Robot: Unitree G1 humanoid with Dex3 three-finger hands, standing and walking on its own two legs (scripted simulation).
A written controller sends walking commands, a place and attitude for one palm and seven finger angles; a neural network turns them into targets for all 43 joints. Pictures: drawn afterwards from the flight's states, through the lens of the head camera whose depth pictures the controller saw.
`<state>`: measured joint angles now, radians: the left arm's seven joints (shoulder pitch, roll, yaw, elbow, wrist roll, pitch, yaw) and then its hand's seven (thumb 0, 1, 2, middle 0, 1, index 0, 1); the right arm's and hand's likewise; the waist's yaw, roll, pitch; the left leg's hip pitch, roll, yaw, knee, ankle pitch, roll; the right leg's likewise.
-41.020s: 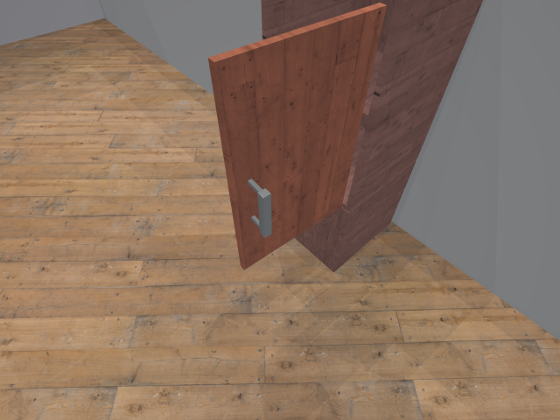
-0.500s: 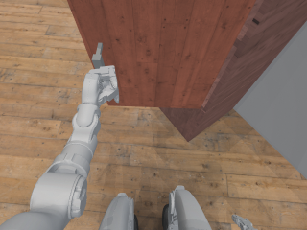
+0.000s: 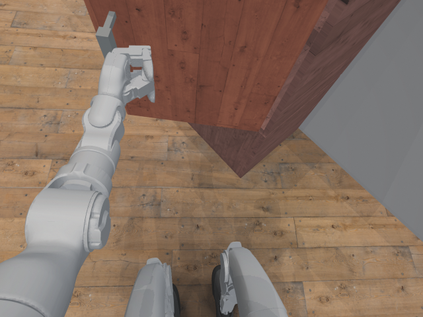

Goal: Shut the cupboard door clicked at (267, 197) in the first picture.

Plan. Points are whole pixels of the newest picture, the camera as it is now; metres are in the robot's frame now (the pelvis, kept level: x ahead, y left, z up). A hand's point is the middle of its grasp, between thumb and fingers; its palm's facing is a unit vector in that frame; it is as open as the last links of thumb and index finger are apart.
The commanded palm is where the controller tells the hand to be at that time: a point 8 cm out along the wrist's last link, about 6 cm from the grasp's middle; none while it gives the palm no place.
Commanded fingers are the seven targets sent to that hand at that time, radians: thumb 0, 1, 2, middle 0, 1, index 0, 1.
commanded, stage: push the door shut along its arc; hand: left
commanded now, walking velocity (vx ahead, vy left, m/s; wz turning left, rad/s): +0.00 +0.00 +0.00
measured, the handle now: (117, 54) +0.60 +0.11 +0.05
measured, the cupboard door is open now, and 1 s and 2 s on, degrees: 43 32 28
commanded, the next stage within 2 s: pull the fist back off the door in 0.86 s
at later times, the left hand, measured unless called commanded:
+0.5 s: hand (167, 56) +0.59 +0.02 +0.05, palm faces -0.37 -0.93 -0.04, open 2.9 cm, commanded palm +0.60 +0.05 +0.05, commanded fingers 0.00 0.90 0.90 -1.30 -1.50 -1.30 -1.50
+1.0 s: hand (175, 47) +0.60 +0.00 +0.06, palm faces -0.41 -0.91 -0.01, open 3.4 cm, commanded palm +0.63 +0.00 +0.05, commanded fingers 0.00 0.90 0.90 -1.30 -1.50 -1.30 -1.50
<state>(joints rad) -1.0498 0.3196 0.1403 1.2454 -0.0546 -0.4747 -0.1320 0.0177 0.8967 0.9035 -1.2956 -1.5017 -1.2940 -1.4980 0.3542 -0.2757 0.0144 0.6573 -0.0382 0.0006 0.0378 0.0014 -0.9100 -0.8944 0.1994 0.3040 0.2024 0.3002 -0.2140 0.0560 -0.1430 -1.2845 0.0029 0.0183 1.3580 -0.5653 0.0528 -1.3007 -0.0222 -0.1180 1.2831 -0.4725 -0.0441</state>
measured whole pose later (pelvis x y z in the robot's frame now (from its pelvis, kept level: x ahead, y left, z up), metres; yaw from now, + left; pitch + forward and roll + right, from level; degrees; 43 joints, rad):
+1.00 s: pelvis +0.00 -0.01 -0.03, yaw -2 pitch +35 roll -5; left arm -1.45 0.50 0.15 1.37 0.00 -0.22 -0.27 0.05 0.96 1.02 -1.30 -1.50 -1.30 -1.50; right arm 0.38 -0.27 0.04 0.68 -0.08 -0.10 0.02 0.00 -0.91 -0.89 0.20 0.30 0.20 0.30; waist -0.34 0.06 -0.13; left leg -1.49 0.03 -0.02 1.48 -0.60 0.04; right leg -1.49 0.00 -0.15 1.37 -0.49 -0.07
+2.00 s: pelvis +0.03 -0.02 +0.02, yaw +0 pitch +29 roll +0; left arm -1.01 0.08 0.13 1.22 0.10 -0.58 0.36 0.02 0.90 0.90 -1.30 -1.50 -1.30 -1.50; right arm 0.28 -0.22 -0.02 0.66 -0.11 0.00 0.12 0.00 -0.91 -0.89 0.20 0.30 0.20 0.30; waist -0.20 0.05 -0.16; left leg -1.20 0.01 0.03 1.27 -0.58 0.02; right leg -1.25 -0.01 -0.10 1.24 -0.51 -0.07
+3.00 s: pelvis +0.07 +0.00 +0.14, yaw +1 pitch -3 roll -1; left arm 0.33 0.29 0.14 -0.23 -0.05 -0.04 0.10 0.02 0.89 0.90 -0.65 -0.80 -0.66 -0.79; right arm 0.18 -0.21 0.06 0.57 0.02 -0.02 -0.07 0.01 -0.91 -0.89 0.20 0.30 0.20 0.30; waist 0.06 0.09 0.01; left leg -0.06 -0.03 0.03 0.40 -0.28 0.04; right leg -0.11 0.01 -0.07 0.39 -0.23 -0.02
